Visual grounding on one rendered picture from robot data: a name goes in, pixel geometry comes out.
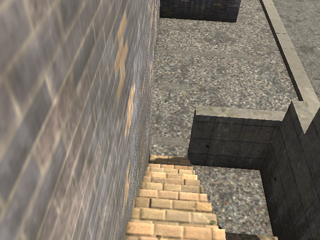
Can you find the stairs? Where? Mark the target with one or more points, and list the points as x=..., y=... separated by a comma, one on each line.
x=171, y=204

